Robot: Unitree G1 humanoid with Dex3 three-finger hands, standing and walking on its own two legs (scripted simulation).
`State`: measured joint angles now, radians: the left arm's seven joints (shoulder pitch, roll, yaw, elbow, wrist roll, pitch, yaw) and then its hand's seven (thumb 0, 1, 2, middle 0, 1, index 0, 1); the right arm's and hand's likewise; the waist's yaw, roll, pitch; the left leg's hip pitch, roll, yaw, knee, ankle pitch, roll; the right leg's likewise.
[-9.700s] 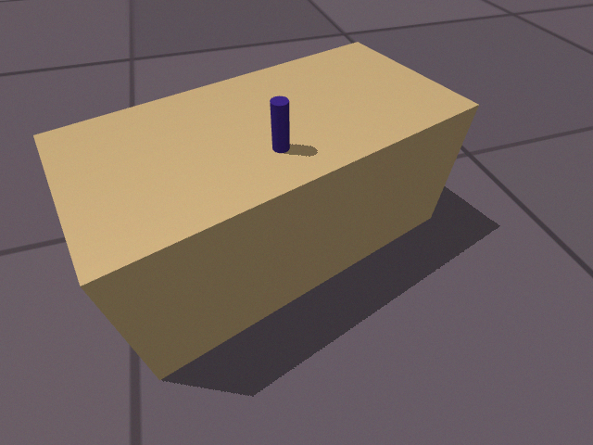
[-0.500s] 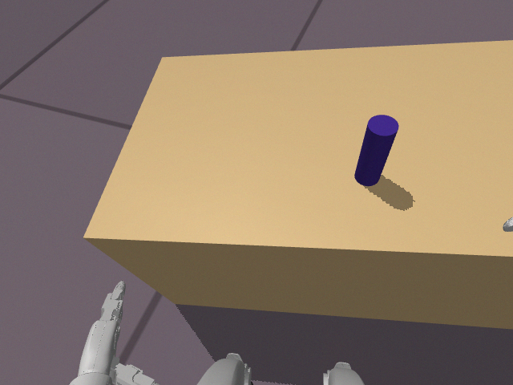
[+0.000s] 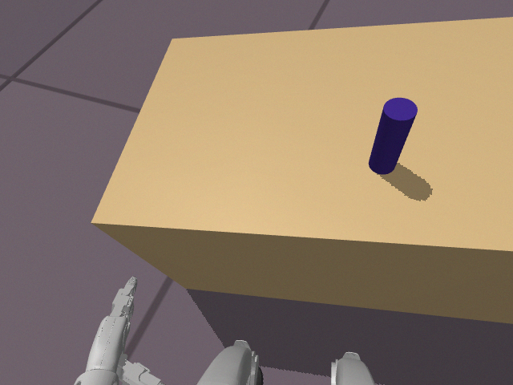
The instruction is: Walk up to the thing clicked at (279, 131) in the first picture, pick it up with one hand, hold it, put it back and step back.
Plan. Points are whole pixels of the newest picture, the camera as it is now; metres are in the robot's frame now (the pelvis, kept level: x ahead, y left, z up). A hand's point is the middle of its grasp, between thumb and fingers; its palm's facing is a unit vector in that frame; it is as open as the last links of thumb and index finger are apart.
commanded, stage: go down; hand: right
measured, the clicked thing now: (389, 139) +0.55 -0.16 -0.02
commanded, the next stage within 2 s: approach in 1.12 s
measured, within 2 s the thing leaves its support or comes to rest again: neither
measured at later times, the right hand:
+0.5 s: hand out of the picture +0.46 -0.36 +0.09, palm faces +0.17 +0.99 +0.01, open 17.7 cm
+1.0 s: hand out of the picture +0.46 -0.36 +0.08, palm faces +0.17 +0.98 +0.01, open 17.6 cm
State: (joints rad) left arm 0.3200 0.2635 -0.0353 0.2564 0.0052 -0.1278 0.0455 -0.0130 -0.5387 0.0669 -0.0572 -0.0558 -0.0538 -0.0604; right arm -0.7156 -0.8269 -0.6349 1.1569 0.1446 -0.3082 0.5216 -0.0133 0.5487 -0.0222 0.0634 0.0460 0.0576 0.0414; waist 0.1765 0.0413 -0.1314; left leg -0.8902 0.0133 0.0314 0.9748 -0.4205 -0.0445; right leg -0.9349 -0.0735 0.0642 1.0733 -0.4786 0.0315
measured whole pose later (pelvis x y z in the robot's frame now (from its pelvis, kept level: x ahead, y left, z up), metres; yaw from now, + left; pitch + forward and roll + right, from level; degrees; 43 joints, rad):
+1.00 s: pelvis +0.00 +0.00 -0.01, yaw +0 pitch +22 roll +5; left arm 0.32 0.27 -0.04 0.20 0.01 -0.11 0.03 -0.01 -0.53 0.06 -0.06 -0.05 -0.06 -0.06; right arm -0.79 -0.90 -0.64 1.22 0.11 -0.30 0.51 -0.01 0.57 -0.03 0.06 0.05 0.05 0.04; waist 0.21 0.03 -0.14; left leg -0.95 0.01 0.05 1.00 -0.43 -0.05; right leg -1.01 -0.08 0.08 1.12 -0.49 0.03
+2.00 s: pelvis -0.02 +0.00 -0.06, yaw +3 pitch +29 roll +6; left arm 0.40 0.23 0.02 -0.11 0.09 -0.06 -0.04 -0.01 -0.52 0.04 -0.06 -0.06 -0.07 -0.06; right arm -0.85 -0.65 -0.56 1.14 -0.01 -0.43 0.19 -0.01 0.50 -0.03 0.05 0.04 0.04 0.04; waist 0.32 0.02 -0.15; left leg -1.26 -0.02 0.05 1.25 -0.50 -0.04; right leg -1.32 -0.09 0.11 1.37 -0.57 0.05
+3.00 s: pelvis -0.02 +0.01 -0.06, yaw +3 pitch +29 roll +5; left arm 0.37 0.25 0.05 -0.17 0.09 0.01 -0.05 -0.01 -0.54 0.06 -0.06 -0.06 -0.06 -0.06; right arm -0.93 -0.56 -0.52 1.20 -0.07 -0.42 0.04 -0.01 0.41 -0.20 0.68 0.43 0.67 0.43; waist 0.33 0.00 -0.15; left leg -1.26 -0.02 0.03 1.26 -0.50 -0.03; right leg -1.29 -0.10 0.09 1.35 -0.57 0.05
